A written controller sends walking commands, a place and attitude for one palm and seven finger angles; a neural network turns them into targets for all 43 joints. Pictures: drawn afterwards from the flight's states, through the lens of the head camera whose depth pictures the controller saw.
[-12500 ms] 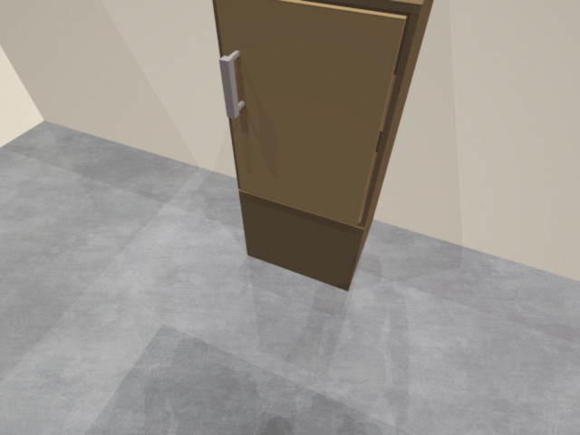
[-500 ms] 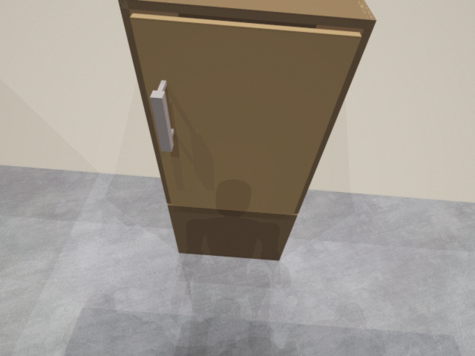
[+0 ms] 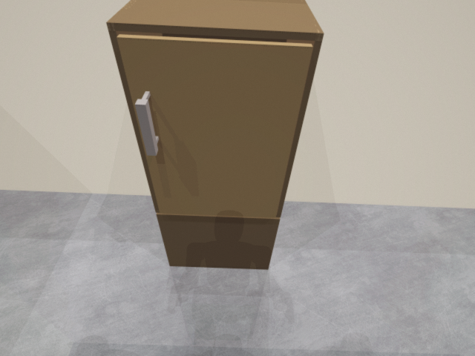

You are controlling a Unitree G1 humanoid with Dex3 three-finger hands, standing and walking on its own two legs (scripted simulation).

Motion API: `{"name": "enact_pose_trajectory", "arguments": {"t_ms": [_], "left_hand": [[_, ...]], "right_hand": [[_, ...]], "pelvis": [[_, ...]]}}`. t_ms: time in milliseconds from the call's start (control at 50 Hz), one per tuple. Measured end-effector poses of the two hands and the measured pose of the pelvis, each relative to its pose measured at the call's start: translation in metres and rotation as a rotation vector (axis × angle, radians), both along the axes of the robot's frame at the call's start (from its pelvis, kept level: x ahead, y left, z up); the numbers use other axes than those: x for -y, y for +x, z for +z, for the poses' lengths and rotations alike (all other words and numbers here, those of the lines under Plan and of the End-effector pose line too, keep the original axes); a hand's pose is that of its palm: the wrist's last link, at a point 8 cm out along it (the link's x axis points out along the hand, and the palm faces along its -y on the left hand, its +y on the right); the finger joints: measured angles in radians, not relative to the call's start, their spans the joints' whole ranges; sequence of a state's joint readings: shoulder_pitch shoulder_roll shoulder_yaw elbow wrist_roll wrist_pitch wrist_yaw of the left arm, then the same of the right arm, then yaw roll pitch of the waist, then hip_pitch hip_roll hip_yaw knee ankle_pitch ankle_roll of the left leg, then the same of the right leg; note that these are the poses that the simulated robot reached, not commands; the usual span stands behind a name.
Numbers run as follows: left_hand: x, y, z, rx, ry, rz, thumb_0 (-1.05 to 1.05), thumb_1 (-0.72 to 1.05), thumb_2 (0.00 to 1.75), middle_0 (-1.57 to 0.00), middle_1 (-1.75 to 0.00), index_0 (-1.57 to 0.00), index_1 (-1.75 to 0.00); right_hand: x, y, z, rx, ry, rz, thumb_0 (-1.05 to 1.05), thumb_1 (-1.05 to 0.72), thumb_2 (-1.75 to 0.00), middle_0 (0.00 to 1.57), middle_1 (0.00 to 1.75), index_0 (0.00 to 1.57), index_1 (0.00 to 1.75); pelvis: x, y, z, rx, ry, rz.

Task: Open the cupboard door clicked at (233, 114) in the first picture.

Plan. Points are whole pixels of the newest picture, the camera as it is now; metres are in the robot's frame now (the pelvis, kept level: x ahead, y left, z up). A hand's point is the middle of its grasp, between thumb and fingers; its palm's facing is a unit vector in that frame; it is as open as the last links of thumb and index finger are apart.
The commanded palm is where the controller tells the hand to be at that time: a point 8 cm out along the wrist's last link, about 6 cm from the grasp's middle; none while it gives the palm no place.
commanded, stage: come to a stop and stand still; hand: left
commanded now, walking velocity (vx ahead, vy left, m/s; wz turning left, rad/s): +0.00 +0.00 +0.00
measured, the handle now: (149, 124) +0.62 +0.25 +0.06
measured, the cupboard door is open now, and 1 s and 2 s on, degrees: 0 0 0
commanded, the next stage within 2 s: look again from close up in 1.66 s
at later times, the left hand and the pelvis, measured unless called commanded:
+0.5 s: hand out of the picture -0.05 +0.19 -0.18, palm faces +0.03 -0.99 -0.15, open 7.3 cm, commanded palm none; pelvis -0.02 +0.02 +0.01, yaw +0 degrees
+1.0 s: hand out of the picture -0.04 +0.19 -0.17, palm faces +0.02 -0.99 -0.15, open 7.3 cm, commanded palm none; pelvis +0.00 +0.03 +0.01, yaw +0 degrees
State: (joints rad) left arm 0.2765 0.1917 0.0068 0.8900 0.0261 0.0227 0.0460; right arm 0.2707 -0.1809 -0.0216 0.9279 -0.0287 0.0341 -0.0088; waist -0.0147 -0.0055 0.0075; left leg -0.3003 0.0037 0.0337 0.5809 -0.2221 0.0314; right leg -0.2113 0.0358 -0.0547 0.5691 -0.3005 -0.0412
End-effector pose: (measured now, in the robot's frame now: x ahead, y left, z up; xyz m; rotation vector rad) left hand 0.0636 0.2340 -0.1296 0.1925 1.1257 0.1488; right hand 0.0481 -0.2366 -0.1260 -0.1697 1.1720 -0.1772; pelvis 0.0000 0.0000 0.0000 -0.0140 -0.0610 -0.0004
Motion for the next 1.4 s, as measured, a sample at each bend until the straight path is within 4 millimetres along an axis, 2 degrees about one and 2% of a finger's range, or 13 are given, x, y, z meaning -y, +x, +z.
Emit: {"name": "enact_pose_trajectory", "arguments": {"t_ms": [100,240,340,460,620,780,920,1200,1400], "left_hand": [[0.007,-0.023,-0.003,-0.033,-0.034,-0.004,0.00,0.91,0.90,-0.20,-0.30,-0.20,-0.30],[0.001,-0.067,-0.011,-0.145,-0.045,0.020,0.00,0.91,0.90,-0.20,-0.30,-0.20,-0.30],[-0.003,-0.093,-0.015,-0.211,-0.055,0.039,0.00,0.91,0.90,-0.20,-0.30,-0.20,-0.30],[-0.004,-0.113,-0.018,-0.268,-0.074,0.055,0.00,0.91,0.90,-0.20,-0.30,-0.20,-0.30],[-0.002,-0.125,-0.017,-0.295,-0.093,0.069,0.00,0.91,0.90,-0.19,-0.30,-0.20,-0.30],[-0.002,-0.126,-0.015,-0.304,-0.096,0.078,0.00,0.91,0.90,-0.19,-0.30,-0.20,-0.30],[-0.005,-0.117,-0.013,-0.315,-0.090,0.067,0.00,0.91,0.90,-0.19,-0.30,-0.20,-0.30],[-0.010,-0.077,-0.009,-0.285,-0.069,0.032,0.00,0.91,0.90,-0.19,-0.30,-0.20,-0.30],[-0.010,-0.045,-0.009,-0.247,-0.066,0.009,0.00,0.91,0.90,-0.19,-0.30,-0.20,-0.30]], "right_hand": [[-0.009,-0.034,0.000,-0.066,0.015,0.000,0.00,-0.91,-0.90,0.20,0.30,0.20,0.29],[-0.019,-0.081,-0.002,-0.169,0.018,-0.033,0.00,-0.91,-0.90,0.20,0.30,0.20,0.30],[-0.026,-0.102,-0.001,-0.232,0.016,-0.046,0.00,-0.91,-0.90,0.20,0.30,0.20,0.30],[-0.036,-0.106,-0.001,-0.252,0.018,-0.047,0.00,-0.91,-0.90,0.20,0.30,0.20,0.30],[-0.047,-0.080,-0.002,-0.203,0.028,-0.024,0.00,-0.91,-0.90,0.20,0.30,0.20,0.30],[-0.045,-0.056,-0.001,-0.167,0.016,-0.010,0.01,-0.92,-0.90,0.20,0.30,0.20,0.30],[-0.045,-0.048,0.001,-0.162,0.013,-0.013,0.00,-0.92,-0.90,0.20,0.30,0.20,0.30],[-0.047,-0.043,0.000,-0.203,0.031,-0.029,0.00,-0.91,-0.90,0.20,0.30,0.20,0.30],[-0.047,-0.032,0.001,-0.203,0.029,-0.037,0.00,-0.91,-0.90,0.20,0.30,0.20,0.30]], "pelvis": [[-0.001,-0.011,0.004,-0.020,-0.001,0.001],[-0.005,-0.018,0.005,-0.029,-0.006,0.003],[-0.010,-0.020,0.005,-0.033,-0.010,0.003],[-0.018,-0.020,0.006,-0.036,-0.013,0.006],[-0.026,-0.018,0.007,-0.039,-0.009,0.008],[-0.031,-0.012,0.009,-0.044,-0.006,0.006],[-0.032,-0.005,0.010,-0.051,-0.003,0.001],[-0.030,0.013,0.013,-0.055,0.003,-0.009],[-0.030,0.025,0.014,-0.050,0.006,-0.016]]}}
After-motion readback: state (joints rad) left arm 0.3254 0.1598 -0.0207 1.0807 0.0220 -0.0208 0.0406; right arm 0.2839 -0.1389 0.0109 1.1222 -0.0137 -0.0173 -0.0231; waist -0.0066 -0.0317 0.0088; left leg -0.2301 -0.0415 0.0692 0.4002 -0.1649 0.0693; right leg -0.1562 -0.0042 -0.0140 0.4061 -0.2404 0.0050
